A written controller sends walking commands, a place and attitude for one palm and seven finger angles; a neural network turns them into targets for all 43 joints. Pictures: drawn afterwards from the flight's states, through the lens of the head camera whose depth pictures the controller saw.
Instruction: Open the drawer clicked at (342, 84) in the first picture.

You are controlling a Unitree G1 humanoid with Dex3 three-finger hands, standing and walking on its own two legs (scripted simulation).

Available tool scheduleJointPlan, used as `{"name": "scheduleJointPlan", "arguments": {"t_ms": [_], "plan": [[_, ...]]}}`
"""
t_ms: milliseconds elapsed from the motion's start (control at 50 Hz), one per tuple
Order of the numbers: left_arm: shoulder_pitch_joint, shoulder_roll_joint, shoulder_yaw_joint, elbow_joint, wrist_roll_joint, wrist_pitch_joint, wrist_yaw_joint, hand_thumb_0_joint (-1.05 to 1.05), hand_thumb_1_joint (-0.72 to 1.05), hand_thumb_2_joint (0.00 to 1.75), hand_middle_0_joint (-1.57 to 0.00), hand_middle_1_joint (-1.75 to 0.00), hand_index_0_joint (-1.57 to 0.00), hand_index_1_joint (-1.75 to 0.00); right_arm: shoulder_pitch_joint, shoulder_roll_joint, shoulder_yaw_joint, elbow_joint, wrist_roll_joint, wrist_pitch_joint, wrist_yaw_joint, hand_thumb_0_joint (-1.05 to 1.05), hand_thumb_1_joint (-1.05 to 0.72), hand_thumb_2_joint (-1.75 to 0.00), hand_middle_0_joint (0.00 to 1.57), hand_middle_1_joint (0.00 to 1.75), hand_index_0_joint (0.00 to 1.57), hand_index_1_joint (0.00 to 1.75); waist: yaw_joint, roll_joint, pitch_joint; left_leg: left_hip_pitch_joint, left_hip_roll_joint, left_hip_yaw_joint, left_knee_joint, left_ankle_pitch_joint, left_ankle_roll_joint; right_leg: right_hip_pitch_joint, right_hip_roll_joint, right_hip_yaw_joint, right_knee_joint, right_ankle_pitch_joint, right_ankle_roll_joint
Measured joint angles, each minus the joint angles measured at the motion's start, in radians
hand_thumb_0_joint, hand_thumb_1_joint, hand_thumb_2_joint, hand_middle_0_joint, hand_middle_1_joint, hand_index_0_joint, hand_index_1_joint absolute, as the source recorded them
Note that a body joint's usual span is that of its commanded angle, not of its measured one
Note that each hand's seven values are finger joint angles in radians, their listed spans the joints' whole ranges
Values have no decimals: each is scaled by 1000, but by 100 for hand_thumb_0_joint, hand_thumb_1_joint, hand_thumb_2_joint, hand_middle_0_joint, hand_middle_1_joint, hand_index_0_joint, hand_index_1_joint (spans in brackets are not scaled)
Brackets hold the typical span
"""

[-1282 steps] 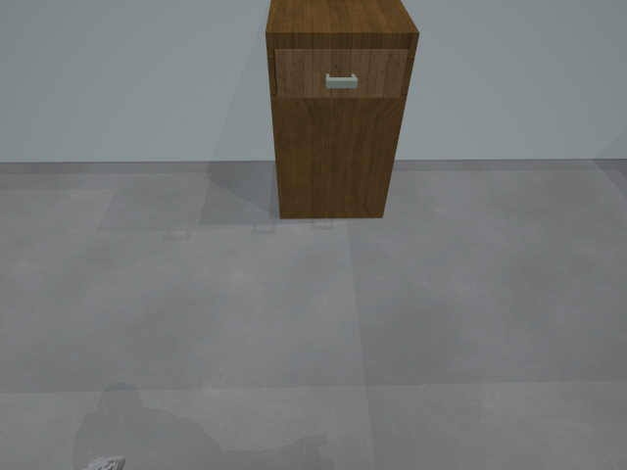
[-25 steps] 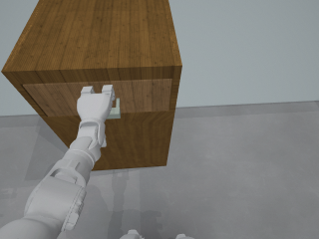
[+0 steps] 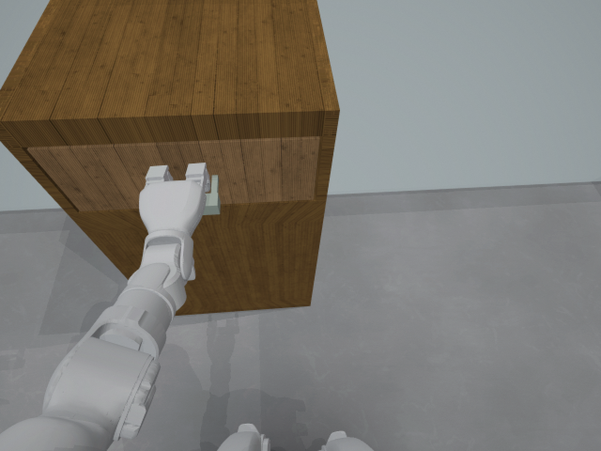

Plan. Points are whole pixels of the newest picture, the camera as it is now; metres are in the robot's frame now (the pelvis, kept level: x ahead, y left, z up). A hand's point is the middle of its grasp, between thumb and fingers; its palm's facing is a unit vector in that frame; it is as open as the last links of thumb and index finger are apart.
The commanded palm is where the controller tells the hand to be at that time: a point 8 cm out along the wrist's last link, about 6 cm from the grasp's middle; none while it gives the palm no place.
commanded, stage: lower the fingers behind the handle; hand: left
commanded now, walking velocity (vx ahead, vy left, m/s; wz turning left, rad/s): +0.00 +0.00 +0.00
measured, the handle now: (188, 193) +0.51 +0.17 -0.02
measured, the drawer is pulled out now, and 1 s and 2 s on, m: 0.00 0.00 0.00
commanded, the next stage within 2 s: lift the fingers back up to retry in 0.70 s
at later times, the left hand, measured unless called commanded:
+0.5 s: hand (185, 222) +0.46 +0.16 -0.02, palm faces +0.00 +0.00 -1.00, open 13.9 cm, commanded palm +0.43 +0.16 +0.01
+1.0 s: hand (186, 220) +0.46 +0.16 -0.02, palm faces -0.03 -0.02 -1.00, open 13.8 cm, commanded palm +0.44 +0.15 +0.04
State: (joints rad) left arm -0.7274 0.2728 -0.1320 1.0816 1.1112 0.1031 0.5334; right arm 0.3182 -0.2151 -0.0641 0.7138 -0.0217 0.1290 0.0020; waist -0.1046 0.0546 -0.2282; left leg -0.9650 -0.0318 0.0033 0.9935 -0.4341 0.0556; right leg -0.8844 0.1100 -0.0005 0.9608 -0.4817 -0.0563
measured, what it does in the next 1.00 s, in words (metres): stands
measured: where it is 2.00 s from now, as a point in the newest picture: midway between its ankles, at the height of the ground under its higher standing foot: outside the picture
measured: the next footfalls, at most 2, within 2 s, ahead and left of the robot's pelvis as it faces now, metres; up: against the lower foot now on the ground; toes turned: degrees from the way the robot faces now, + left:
none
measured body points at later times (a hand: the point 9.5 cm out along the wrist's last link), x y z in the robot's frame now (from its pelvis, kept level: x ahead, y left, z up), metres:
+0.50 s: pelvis -0.02 +0.00 -0.02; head +0.08 +0.01 +0.42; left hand +0.45 +0.16 +0.03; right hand +0.01 -0.26 -0.14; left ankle +0.01 +0.08 -0.67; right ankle -0.03 -0.09 -0.67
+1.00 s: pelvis -0.02 +0.01 -0.01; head +0.08 +0.01 +0.43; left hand +0.45 +0.16 +0.04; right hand +0.00 -0.25 -0.14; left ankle +0.01 +0.08 -0.67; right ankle -0.03 -0.09 -0.67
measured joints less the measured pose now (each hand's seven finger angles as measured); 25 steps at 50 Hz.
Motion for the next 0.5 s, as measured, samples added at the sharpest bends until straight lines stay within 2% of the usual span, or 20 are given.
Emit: {"name": "scheduleJointPlan", "arguments": {"t_ms": [180, 500], "plan": [[-57, 4, -7, 53, -2, 38, 7, 0, -49, 30, -31, -125, -32, -121, -20, 2, 23, -15, 5, -10, -9, 0, -90, -90, 20, 30, 20, 30, -16, -3, 1, -37, 1, -3, 24, 3, -1, -37, 0, -6, 27, 0, -1], [-96, 32, -17, 48, -12, 39, -19, 0, -49, 30, -29, -127, -30, -122, 8, -3, 32, -27, 11, -23, -14, 0, -90, -90, 20, 30, 20, 30, -26, 3, -1, -108, 3, -3, 81, 2, 1, -109, 2, -14, 85, -3, 1]]}}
